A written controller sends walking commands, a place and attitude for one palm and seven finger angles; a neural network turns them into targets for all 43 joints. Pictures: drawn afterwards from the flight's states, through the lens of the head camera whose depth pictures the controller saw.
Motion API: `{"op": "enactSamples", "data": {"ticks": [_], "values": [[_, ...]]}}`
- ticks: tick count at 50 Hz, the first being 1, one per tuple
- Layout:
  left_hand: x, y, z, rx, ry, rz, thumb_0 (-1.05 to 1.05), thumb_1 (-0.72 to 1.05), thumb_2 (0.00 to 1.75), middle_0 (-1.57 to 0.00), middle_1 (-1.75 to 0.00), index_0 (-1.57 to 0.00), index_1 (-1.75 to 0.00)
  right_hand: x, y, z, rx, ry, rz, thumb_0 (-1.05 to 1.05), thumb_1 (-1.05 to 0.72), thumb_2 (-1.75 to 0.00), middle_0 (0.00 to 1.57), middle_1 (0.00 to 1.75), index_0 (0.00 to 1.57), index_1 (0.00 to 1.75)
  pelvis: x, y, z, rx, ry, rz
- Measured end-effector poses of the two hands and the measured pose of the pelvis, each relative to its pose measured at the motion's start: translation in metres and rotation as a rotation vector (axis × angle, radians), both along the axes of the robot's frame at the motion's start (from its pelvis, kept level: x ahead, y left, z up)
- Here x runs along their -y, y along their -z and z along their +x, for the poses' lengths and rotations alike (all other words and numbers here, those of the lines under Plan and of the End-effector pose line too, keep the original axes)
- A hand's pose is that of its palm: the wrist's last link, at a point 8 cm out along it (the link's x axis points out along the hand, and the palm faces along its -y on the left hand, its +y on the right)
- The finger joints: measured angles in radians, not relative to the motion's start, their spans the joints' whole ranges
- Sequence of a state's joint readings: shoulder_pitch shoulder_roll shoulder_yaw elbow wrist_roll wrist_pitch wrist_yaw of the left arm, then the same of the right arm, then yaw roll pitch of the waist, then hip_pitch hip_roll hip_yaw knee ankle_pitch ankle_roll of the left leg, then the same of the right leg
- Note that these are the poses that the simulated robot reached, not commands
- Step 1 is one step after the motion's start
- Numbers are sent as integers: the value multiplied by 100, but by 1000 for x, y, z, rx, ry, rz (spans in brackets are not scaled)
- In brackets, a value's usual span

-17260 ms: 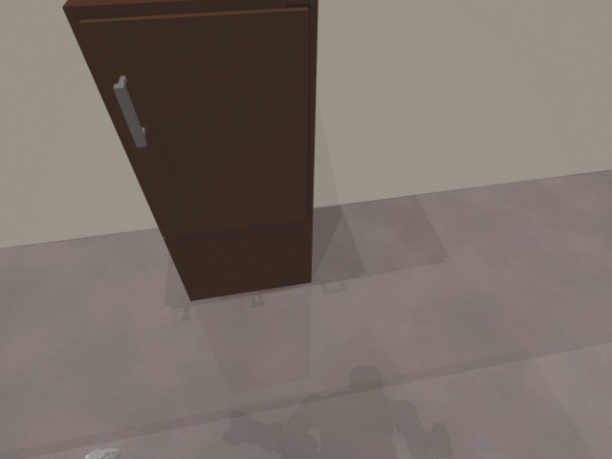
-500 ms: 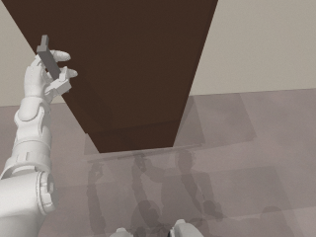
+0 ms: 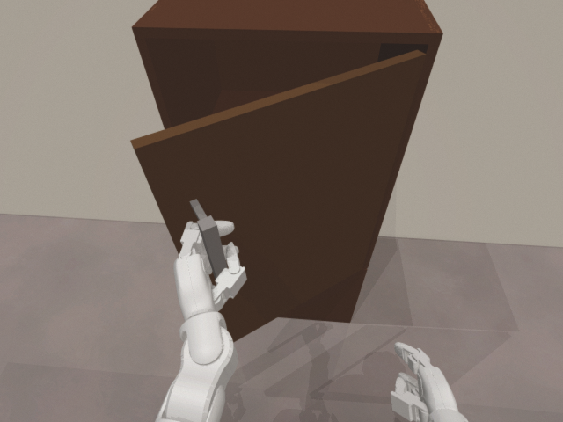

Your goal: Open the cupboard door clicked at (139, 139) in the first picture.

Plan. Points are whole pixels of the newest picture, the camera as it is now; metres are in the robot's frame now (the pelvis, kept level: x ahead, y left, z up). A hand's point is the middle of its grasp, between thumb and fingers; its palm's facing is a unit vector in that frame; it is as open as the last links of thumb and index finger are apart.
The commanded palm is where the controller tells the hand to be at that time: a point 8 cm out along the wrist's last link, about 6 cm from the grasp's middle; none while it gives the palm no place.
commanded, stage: pull the door open along its arc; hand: left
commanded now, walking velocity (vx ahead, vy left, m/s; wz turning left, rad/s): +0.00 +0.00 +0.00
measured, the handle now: (210, 245) +0.34 +0.12 +0.09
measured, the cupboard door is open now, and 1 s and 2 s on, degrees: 36 40 44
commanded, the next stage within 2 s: open thumb and fingers to let go in 0.08 s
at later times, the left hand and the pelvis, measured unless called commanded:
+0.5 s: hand (254, 293) +0.27 +0.05 +0.08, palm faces +0.39 -0.92 -0.02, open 8.2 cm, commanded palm +0.22 +0.10 +0.08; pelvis -0.02 -0.03 +0.00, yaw +2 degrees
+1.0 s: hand (254, 294) +0.27 +0.05 +0.08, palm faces +0.33 -0.94 -0.01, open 15.2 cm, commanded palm +0.23 +0.09 +0.08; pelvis -0.04 -0.01 -0.01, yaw +1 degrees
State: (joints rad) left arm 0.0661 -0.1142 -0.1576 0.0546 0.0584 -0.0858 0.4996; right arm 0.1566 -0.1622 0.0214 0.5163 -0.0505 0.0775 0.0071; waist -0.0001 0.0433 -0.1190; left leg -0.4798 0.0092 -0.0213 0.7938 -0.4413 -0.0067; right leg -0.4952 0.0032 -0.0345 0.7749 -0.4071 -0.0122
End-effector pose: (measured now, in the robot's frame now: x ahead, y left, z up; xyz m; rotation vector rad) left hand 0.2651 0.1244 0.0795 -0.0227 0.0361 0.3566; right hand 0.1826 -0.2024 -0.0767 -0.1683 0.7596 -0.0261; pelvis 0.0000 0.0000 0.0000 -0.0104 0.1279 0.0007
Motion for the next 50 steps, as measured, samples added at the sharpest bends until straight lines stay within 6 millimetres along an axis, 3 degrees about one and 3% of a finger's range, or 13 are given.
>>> {"op": "enactSamples", "data": {"ticks": [8,17,22,29,38,50], "values": [[28,-2,-33,-19,72,38,-1,71,75,-39,-135,-40,-135,7,-6,7,29,-15,18,1,-91,-90,20,30,20,30,15,-1,-1,46,-15,5],[30,-3,-29,-10,-28,43,0,67,78,-39,-133,-42,-133,32,15,-13,-44,-19,-20,1,-91,-90,20,30,20,30,29,3,-12,45,-35,18],[28,-6,-35,11,-52,44,1,49,71,-37,-131,-40,-131,43,21,-33,-70,0,-27,1,-91,-90,20,30,20,30,34,2,-17,45,-37,23],[29,-3,-39,23,-35,37,1,8,54,-34,-126,-35,-126,50,25,-52,-84,21,-45,1,-91,-90,20,30,20,30,33,3,-25,50,-34,24],[25,-4,-39,42,-27,33,0,-36,36,-30,-115,-30,-114,40,21,-55,-48,27,-39,2,-91,-90,19,30,20,30,24,3,-32,55,-25,20],[26,-4,-35,47,16,48,-1,-49,30,-25,-70,-24,-68,12,15,-45,-13,-5,-19,1,-91,-90,20,30,20,30,9,6,-38,59,-23,9]]}}
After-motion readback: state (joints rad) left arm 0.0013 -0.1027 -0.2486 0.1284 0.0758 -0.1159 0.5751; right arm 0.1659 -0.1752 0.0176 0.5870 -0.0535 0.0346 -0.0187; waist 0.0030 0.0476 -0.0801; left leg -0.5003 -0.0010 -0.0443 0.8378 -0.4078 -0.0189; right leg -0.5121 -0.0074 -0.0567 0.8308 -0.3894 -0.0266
